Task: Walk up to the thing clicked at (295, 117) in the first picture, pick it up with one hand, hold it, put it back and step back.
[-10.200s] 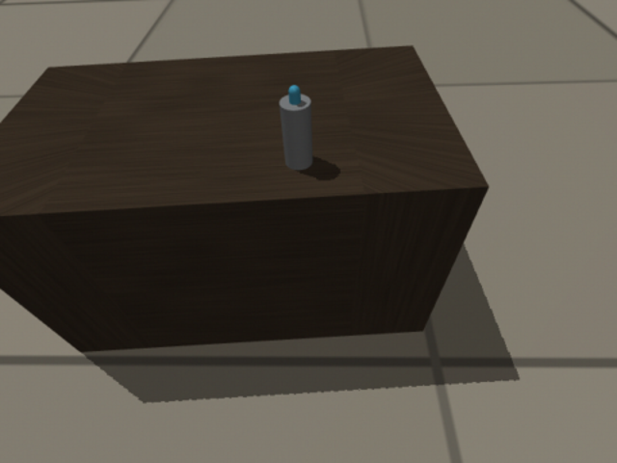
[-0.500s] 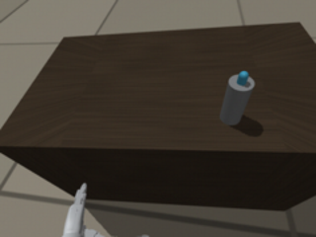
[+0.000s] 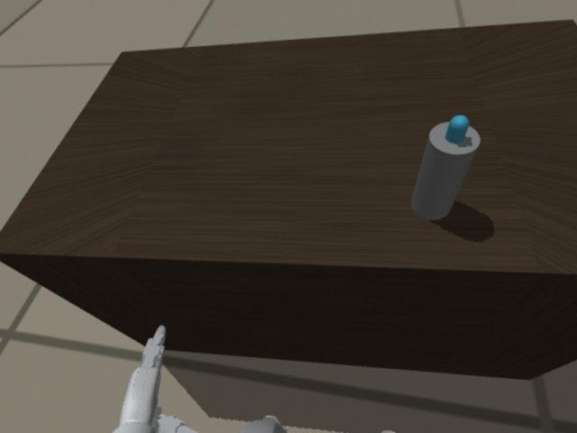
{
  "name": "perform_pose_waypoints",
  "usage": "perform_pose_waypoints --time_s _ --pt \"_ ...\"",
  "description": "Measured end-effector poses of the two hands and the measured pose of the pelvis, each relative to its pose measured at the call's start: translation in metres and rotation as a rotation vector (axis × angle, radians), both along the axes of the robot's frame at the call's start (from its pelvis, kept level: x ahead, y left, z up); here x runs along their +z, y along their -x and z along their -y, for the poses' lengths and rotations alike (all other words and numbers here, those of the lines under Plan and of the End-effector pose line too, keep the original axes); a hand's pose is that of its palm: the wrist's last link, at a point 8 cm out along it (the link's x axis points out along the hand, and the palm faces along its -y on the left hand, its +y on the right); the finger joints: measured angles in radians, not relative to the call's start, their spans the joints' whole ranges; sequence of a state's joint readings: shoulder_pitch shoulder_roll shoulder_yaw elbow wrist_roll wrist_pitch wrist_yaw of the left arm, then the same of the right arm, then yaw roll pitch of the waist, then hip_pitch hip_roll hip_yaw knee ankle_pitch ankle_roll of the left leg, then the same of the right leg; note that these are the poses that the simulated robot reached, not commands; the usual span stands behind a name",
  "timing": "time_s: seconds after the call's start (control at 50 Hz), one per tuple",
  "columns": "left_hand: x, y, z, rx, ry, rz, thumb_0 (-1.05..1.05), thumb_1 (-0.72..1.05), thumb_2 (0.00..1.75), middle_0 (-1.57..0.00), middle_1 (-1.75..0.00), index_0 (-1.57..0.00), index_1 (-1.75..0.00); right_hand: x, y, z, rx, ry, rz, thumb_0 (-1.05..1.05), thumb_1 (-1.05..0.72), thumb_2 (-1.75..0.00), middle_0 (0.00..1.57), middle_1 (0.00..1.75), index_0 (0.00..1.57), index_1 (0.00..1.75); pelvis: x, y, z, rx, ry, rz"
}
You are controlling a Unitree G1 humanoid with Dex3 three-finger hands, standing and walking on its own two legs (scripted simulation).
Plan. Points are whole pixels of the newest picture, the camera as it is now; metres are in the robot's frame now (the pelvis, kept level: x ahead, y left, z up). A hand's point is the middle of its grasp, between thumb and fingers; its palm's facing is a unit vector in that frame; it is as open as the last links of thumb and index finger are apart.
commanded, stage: go down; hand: right
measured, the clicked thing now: (443, 167) +0.50 -0.16 +0.05
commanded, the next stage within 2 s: approach in 0.62 s
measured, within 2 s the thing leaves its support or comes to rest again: neither
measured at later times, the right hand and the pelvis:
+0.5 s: hand out of the picture +0.41 -0.35 +0.13, palm faces +0.09 +1.00 +0.02, open 17.5 cm; pelvis +0.01 +0.00 +0.00, yaw +0 degrees
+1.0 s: hand out of the picture +0.41 -0.33 +0.10, palm faces +0.05 +1.00 +0.04, open 17.6 cm; pelvis +0.00 +0.00 -0.01, yaw +0 degrees
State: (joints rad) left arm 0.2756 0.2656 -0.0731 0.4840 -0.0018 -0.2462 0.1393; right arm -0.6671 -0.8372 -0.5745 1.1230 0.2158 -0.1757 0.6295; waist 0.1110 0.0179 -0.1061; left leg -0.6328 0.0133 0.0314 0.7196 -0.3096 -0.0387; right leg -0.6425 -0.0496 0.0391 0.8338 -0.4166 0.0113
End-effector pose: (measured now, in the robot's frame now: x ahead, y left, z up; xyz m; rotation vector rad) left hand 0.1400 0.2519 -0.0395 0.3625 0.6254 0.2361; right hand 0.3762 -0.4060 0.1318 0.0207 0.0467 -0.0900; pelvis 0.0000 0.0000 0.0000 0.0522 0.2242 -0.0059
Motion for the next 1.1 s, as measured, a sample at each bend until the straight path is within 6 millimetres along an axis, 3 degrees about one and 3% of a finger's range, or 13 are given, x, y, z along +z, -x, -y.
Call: perform_pose_waypoints --time_s 0.24,0.84,0.96,1.1 --pt "-0.001 -0.003 -0.004 0.014 -0.01 -0.008 -0.01 -0.55 0.07 -0.06 -0.05 -0.05 -0.06 0.005 -0.01 0.0 0.0 0.003 0.005 -0.01 0.55 -0.05 0.06 0.05 0.05 0.05 -0.001 -0.006 0.001 0.001 -0.003 -0.01" --pt "-0.004 0.001 -0.005 -0.005 -0.008 -0.003 -0.01 -0.54 0.06 -0.06 -0.04 -0.05 -0.05 -0.003 0.001 -0.001 -0.002 -0.001 -0.001 -0.01 0.58 -0.05 0.05 0.05 0.05 0.05 -0.005 0.001 -0.003 -0.007 -0.001 -0.01" --pt "-0.006 0.001 -0.003 -0.015 -0.008 -0.001 -0.01 -0.54 0.05 -0.06 -0.04 -0.05 -0.05 -0.022 -0.005 -0.017 0.031 -0.011 -0.033 -0.01 0.58 -0.05 0.05 0.05 0.05 0.05 -0.008 0.003 -0.001 -0.007 0.001 -0.021" --pt "-0.009 0.004 0.002 -0.026 -0.008 0.008 -0.01 -0.54 0.04 -0.07 -0.05 -0.06 -0.05 -0.068 -0.022 -0.06 0.084 -0.048 -0.052 -0.01 0.58 -0.05 0.05 0.05 0.05 0.05 -0.016 0.008 0.0 -0.001 0.003 -0.05"
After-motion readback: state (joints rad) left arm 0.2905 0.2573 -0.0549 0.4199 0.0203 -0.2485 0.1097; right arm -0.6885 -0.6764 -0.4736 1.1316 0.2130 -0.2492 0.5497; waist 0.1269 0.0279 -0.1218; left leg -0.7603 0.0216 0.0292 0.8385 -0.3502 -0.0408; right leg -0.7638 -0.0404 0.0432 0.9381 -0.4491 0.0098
